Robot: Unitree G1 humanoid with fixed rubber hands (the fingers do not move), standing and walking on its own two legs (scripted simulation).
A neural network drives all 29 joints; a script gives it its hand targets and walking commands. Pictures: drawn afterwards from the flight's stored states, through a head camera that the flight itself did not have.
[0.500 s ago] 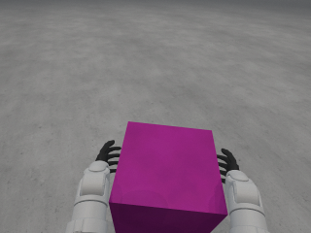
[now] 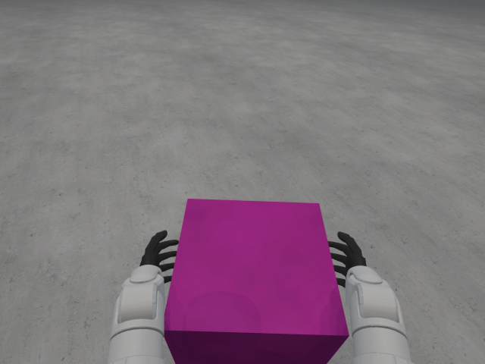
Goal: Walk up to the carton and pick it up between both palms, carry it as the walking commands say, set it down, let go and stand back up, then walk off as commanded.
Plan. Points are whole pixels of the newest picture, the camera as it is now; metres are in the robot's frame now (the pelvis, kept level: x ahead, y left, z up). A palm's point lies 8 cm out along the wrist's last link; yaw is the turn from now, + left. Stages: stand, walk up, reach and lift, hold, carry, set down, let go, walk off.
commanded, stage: set down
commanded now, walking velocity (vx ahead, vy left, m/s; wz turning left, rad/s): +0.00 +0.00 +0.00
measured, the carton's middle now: (250, 287) +0.32 +0.02 -0.05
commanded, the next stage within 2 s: none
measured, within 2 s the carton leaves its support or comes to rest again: neither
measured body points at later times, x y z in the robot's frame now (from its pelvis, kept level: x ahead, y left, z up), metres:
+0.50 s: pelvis -0.02 -0.02 -0.02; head +0.04 -0.01 +0.43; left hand +0.30 +0.19 -0.04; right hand +0.33 -0.16 -0.04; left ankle +0.03 +0.09 -0.75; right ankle +0.01 -0.10 -0.75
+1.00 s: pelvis -0.05 +0.00 -0.07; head +0.13 +0.01 +0.34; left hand +0.33 +0.20 -0.13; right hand +0.36 -0.15 -0.13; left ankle +0.03 +0.09 -0.75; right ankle +0.01 -0.10 -0.75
